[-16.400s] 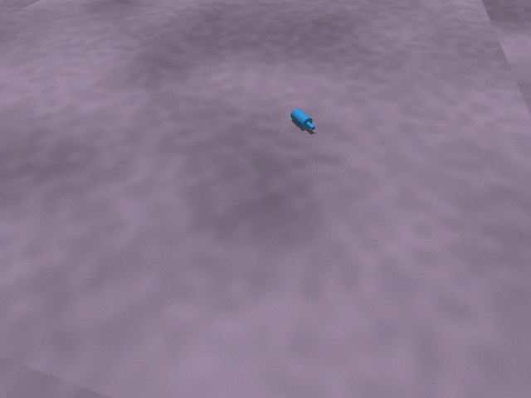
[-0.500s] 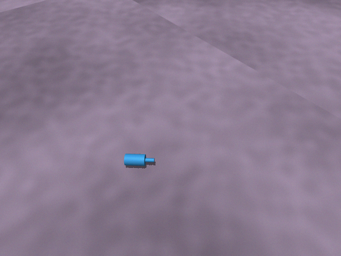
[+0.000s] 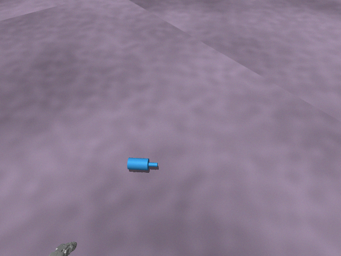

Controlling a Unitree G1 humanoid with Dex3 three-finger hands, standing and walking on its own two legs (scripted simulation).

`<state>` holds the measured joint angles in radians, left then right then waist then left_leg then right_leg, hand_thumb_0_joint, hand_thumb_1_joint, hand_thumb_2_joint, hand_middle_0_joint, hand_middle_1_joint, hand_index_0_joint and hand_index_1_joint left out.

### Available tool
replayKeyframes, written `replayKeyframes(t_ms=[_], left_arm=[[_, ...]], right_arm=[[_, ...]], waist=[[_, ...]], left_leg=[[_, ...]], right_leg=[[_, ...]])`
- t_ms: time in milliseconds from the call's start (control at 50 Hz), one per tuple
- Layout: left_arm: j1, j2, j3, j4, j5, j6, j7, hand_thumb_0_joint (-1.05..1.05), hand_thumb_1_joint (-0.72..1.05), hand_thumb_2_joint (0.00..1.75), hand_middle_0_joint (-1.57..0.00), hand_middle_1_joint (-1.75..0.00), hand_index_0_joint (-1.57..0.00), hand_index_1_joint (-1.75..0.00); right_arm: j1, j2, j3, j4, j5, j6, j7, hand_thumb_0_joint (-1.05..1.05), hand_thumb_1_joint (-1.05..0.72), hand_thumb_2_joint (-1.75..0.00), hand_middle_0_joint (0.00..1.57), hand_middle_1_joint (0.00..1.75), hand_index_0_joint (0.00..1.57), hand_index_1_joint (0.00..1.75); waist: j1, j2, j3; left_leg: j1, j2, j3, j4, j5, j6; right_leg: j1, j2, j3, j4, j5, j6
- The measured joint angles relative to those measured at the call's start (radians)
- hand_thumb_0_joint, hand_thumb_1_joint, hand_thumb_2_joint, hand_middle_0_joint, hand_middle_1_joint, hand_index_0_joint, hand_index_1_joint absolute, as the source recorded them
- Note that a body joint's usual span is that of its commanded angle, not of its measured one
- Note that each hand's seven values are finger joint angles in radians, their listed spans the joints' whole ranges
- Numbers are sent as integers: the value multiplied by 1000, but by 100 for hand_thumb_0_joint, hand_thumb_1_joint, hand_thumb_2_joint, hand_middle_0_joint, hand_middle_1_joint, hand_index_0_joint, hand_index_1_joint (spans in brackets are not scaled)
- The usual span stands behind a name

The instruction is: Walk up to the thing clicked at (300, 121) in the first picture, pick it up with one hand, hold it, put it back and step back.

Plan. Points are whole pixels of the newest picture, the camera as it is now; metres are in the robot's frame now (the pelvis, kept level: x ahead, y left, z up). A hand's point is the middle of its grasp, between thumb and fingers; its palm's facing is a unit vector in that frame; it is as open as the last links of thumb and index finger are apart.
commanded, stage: walk up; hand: left
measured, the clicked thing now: (143, 164) +0.74 +0.23 -0.72
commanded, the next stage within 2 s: stand in 0.44 s
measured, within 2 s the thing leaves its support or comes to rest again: neither
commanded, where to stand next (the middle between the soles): +0.35 +0.00 m, yaw -1 degrees
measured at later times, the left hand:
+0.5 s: hand out of the picture +0.09 +0.25 -0.14, palm faces +0.03 -0.94 -0.34, open 7.4 cm
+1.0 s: hand out of the picture +0.10 +0.23 -0.13, palm faces -0.03 -0.94 -0.35, open 7.4 cm
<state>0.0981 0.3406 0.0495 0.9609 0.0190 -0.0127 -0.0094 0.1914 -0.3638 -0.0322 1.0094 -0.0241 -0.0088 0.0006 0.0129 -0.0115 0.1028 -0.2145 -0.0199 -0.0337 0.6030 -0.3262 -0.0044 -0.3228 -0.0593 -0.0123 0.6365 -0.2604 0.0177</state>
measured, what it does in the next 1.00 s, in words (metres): stands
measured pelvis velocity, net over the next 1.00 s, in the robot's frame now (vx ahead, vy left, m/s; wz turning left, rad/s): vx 0.02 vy -0.02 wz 0.00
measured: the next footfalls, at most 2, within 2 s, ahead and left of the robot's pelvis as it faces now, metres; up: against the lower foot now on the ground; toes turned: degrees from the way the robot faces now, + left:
left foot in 1.72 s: +0.15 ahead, +0.15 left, +0.00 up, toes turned +4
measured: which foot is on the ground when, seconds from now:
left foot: down 0.00-1.00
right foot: down 0.00-1.00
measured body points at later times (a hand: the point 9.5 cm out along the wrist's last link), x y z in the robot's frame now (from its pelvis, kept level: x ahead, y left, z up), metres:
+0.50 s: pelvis +0.02 +0.00 +0.02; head +0.03 +0.00 +0.47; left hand +0.09 +0.30 -0.11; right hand +0.14 -0.29 -0.11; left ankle +0.00 +0.13 -0.72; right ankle +0.05 -0.13 -0.72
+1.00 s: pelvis +0.02 -0.02 +0.02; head +0.03 -0.03 +0.47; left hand +0.10 +0.28 -0.11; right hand +0.08 -0.33 -0.12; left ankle +0.00 +0.13 -0.72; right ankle +0.05 -0.13 -0.72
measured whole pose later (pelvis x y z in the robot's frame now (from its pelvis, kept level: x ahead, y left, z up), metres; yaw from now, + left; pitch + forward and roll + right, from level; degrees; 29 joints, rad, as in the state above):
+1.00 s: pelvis +0.02 -0.02 +0.02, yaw +0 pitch -2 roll +0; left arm 0.09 0.35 0.01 1.14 0.01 -0.02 -0.01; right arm 0.12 -0.35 -0.01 1.14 -0.01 0.00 0.01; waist 0.00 0.01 0.07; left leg -0.07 0.04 -0.05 0.32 -0.21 -0.05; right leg -0.18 0.00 -0.02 0.35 -0.14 -0.01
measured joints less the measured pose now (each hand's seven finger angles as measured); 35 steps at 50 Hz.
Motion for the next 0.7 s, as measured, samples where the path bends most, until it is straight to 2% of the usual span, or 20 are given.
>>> replayKeyframes(t_ms=[60, 100, 200, 480, 700], left_arm=[[-2, 12, 4, 30, -15, 9, 2, 1, 90, 90, -21, -30, -20, -30], [0, 23, 6, 47, -16, 5, 1, 1, 90, 90, -21, -30, -20, -30], [5, 37, 2, 87, -23, 4, 2, 1, 91, 90, -21, -30, -20, -30], [5, 9, -19, 150, -14, -7, 2, 1, 91, 90, -21, -30, -20, -30], [3, 1, -43, 180, -9, -15, 2, 1, 90, 90, -21, -30, -20, -30]], right_arm=[[6, 19, 12, 27, -5, -2, 7, 1, -91, -90, 20, 30, 20, 30], [0, 30, 19, 46, -4, 1, 11, 1, -91, -90, 20, 30, 20, 30], [-24, 45, 23, 68, -1, -4, 9, 1, -90, -90, 20, 30, 20, 30], [-136, 30, 18, 79, 11, -6, 8, 1, -90, -90, 20, 30, 20, 30], [-134, 19, 19, 99, 14, -3, 16, 0, -91, -90, 20, 30, 20, 30]], waist=[[-3, -7, -10], [-1, -13, -11], [-3, -22, -18], [13, 6, -35], [4, 15, -33]], left_leg=[[11, 7, 0, -29, 4, 0], [20, 14, -1, -42, 6, -1], [50, 15, -3, -89, 23, 0], [108, 21, -10, -195, 68, -10], [142, 35, -13, -270, 105, -26]], right_leg=[[23, 15, 8, -55, 11, -4], [44, 21, 7, -97, 51, 2], [78, 22, 4, -148, 65, 9], [127, 25, -6, -229, 93, 2], [148, 37, -11, -274, 114, -11]])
